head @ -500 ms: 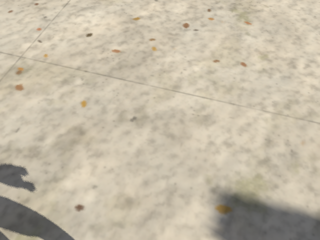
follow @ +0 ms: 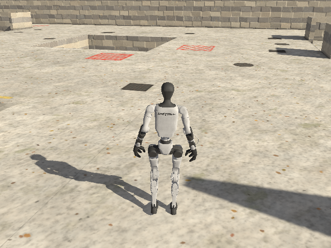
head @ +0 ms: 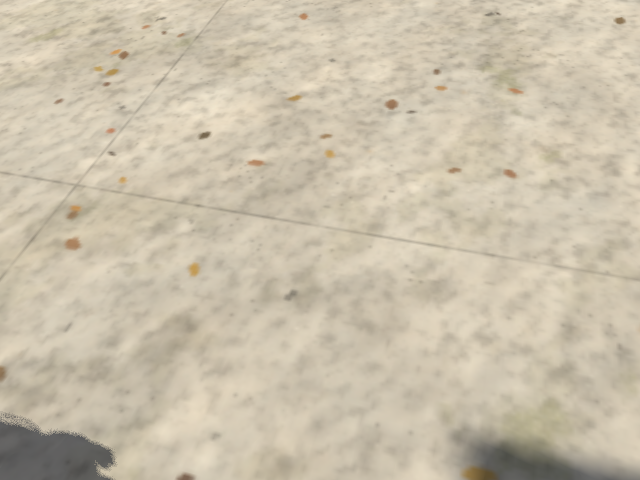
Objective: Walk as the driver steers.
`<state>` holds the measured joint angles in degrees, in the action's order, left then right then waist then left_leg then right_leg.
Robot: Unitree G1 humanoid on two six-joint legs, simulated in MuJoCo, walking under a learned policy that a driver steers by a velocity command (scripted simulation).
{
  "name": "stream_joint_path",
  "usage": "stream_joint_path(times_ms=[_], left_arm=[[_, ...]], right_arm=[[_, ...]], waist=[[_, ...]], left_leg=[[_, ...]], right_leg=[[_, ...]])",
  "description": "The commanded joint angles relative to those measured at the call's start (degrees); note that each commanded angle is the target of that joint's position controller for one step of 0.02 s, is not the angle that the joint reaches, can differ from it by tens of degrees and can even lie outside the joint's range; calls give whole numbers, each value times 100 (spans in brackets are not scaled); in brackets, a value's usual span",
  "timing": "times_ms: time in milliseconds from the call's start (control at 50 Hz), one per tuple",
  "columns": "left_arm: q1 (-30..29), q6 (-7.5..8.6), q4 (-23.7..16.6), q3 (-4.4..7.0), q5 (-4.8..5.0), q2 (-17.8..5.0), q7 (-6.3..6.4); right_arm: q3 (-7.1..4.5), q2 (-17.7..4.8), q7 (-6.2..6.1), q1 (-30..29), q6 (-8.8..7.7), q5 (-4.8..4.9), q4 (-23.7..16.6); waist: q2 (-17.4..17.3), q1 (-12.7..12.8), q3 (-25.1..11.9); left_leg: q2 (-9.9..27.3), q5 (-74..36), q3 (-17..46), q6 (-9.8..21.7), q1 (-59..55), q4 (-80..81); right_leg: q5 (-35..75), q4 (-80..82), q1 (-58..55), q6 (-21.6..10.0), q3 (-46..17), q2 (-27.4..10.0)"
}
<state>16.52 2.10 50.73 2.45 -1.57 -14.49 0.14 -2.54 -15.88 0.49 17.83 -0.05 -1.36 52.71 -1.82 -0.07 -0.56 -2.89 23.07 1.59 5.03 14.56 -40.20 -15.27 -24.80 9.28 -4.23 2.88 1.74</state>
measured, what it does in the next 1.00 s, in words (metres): walks ahead: left foot, then right foot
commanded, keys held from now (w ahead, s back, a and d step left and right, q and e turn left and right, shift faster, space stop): w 0.50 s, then w+e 0.50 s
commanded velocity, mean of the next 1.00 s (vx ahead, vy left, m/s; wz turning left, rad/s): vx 0.47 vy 0.00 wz -0.17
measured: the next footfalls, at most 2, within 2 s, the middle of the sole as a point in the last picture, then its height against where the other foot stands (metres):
left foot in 0.42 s outside the picture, level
right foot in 0.96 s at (387, 433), level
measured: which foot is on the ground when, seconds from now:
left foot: up 0.00-0.40, down 0.42-0.98, up 1.00-1.00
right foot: down 0.00-0.42, up 0.44-0.94, down 0.96-1.00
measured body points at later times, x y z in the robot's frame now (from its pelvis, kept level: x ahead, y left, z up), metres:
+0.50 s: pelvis +0.24 +0.03 -0.02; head +0.28 +0.04 +0.43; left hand +0.20 +0.28 -0.16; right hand +0.39 -0.22 -0.14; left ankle +0.32 +0.09 -0.74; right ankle +0.05 -0.08 -0.65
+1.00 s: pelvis +0.53 -0.01 -0.03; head +0.56 -0.02 +0.42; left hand +0.75 +0.18 -0.14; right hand +0.43 -0.23 -0.17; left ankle +0.34 +0.10 -0.69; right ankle +0.61 -0.07 -0.74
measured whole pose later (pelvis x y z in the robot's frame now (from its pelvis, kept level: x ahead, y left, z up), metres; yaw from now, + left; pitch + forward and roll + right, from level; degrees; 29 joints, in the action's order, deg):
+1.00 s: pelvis +0.53 -0.01 -0.03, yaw -14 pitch +0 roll +0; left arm 3.1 2.6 48.5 2.2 -2.3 -12.2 -2.0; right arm -1.5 -11.8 -1.6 23.3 -3.8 -1.2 58.6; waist -0.6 -1.1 3.8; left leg 2.0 25.8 -13.0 1.9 1.9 -46.5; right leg -9.4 -34.0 25.3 -9.9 7.6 4.4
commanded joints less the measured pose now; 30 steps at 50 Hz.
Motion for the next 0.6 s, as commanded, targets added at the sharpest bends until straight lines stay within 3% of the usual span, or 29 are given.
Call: stream_joint_path(times_ms=[20, 60, 100, 220, 300, 360, 380, 400, 420, 440, 460, 480, 500, 540, 560, 600], left_arm=[[430, 109, -32, 176, 68, -816, -6], [358, 213, -21, 120, 81, -644, -15], [663, 288, 160, 92, 93, -561, -38], [1216, 310, 519, 31, 87, -478, -30], [1361, 324, 695, 25, 65, -566, 21], [1099, 321, 737, 39, 57, -684, 64], [1020, 298, 747, 57, 36, -746, 71], [929, 266, 737, 60, 54, -768, 68], [992, 262, 625, 5, 86, -608, 47], [1701, 253, 502, -138, 252, 163, -34], [1328, 247, 571, 43, 121, -541, -3], [796, 271, 370, 90, 117, -603, -14], [522, 316, 321, 60, 105, -505, -38], [614, 187, 404, 43, 2, -293, -92], [706, 107, 459, 31, -13, -174, -132], [553, 3, 403, 35, -19, -105, -188]], right_arm=[[-107, -576, 126, -684, -239, -46, -558], [-101, -530, 195, -551, -232, -106, -382], [-59, -379, 221, -740, -198, -121, -411], [61, -156, 229, -1922, -164, -82, -817], [121, -121, 211, -2366, -191, -36, -1004], [50, -281, 114, -1793, -236, -29, -874], [-20, -417, 59, -1126, -269, -18, -661], [-99, -545, -3, -136, -322, -33, -330], [-218, -911, -82, 791, -362, -168, -120], [-348, -1445, -92, 1037, -353, -275, -89], [-329, -1181, -22, 701, -303, 1, -90], [-252, -882, -19, 12, -316, 55, -162], [-163, -503, 7, -299, -374, 44, -189], [-58, -167, -31, -412, -479, 25, -59], [-32, -106, -39, -332, -534, 13, 3], [-50, -203, -41, -74, -641, 42, 141]], waist=[[639, 79, 1004], [665, 11, 762], [620, 60, 647], [666, 312, 833], [751, 359, 884], [822, -31, 550], [836, -319, 163], [705, -741, -370], [317, -1020, -1005], [-1108, -563, -1732], [-437, -643, -1583], [-299, -342, -554], [-10, -244, -113], [-66, 94, 198], [-92, 165, 194], [-109, 215, 312]], left_leg=[[434, -354, 245, 6, 2785, -1452], [558, -932, -7, -149, 2593, -1630], [634, -1286, -172, -261, 2701, -1757], [614, -1830, -611, -499, 2779, -666], [439, -1946, -769, -264, 2180, 392], [135, -1566, -819, 92, 1180, 756], [-34, -1390, -812, 219, 484, 869], [-86, -1589, -809, 359, -720, 1245], [882, -813, 203, 582, -2198, 1331], [2689, -40, 3261, 1351, -3672, 1842], [2573, 277, 4064, 1401, -3173, 2522], [2354, 175, 2934, 1213, -2290, 2601], [2095, -506, 2251, 1087, -1522, 2808], [1669, -1362, 1215, 719, -619, 3057], [1613, -1590, 928, 656, -471, 3144], [1574, -1898, 532, 617, -390, 3319]], right_leg=[[-2499, 2147, -966, -757, -2881, -1935], [-1069, 2144, -1047, -554, -1963, -1485], [116, 2041, -1148, -552, -1464, -1312], [2199, 1897, -1057, -616, -801, -1107], [3071, 1799, -1240, -614, -661, -1273], [5075, 1010, -1526, -462, -496, -1409], [5780, 227, -1595, -381, -432, -1383], [5623, -915, -1268, -280, -271, -1220], [3837, -2485, -154, -224, -140, -984], [-746, -4719, 1952, 28, 15, 96], [-1209, -5290, 2424, -99, -749, 134], [-644, -5218, 2686, -154, -726, -233], [-257, -4890, 2522, -167, -668, -438], [-64, -4374, 1940, -99, -682, -658], [-29, -4273, 1782, -59, -677, -660], [133, -4094, 1971, -1, -629, -689]])
Over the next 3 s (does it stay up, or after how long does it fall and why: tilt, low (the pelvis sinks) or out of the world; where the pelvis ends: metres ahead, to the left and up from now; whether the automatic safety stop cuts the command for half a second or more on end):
stays up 0.81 -0.10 -0.01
